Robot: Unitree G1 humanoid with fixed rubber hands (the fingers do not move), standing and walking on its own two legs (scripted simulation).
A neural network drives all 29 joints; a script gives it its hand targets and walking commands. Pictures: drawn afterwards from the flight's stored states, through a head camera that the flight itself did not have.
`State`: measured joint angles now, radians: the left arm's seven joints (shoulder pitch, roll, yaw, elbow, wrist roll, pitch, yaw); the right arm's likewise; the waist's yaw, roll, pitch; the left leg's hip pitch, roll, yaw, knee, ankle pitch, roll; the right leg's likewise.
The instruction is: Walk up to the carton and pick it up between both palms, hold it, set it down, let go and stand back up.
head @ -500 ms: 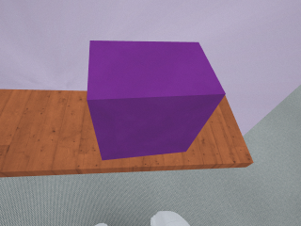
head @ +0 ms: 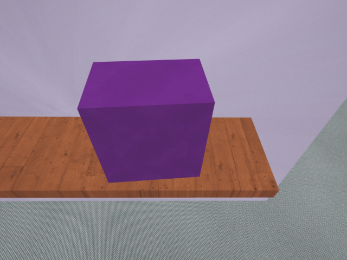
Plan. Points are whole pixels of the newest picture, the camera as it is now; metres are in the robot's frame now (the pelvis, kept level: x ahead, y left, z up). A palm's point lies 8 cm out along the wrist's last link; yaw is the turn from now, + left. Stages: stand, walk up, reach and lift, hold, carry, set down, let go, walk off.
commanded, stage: walk up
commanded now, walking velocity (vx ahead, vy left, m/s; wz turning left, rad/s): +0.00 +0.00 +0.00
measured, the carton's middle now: (151, 124) +0.44 +0.05 +0.08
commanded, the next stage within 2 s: none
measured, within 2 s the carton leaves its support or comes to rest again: neither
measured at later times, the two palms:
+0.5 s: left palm out of the picture -0.01 +0.23 -0.13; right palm out of the picture -0.03 -0.19 -0.14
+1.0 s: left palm out of the picture +0.03 +0.29 -0.14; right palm out of the picture +0.06 -0.13 -0.14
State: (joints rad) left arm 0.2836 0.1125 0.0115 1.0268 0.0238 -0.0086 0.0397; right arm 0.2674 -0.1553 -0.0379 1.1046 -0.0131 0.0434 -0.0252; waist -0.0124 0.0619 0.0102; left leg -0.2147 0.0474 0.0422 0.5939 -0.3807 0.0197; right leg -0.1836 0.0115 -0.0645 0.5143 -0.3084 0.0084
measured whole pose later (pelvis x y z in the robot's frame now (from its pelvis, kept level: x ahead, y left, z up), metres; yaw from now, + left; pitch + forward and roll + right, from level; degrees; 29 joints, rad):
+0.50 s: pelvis +0.00 +0.02 +0.01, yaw -1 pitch -1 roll +0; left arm 0.32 0.11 0.04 1.11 0.03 0.00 0.04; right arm 0.33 -0.14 -0.04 1.14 -0.05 0.04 0.00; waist 0.03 0.03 -0.01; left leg -0.25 -0.01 0.11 0.76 -0.44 0.00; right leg -0.15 -0.07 -0.01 0.46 -0.33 0.02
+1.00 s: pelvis +0.04 +0.09 +0.01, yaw -1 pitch -3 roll +0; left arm 0.31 0.08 0.01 1.13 0.01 -0.01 0.05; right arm 0.22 -0.15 -0.04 1.10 0.00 0.01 -0.05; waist 0.00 0.04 0.03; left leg -0.22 -0.01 0.10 0.49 -0.22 0.06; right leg -0.10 -0.02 -0.07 0.46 -0.30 0.00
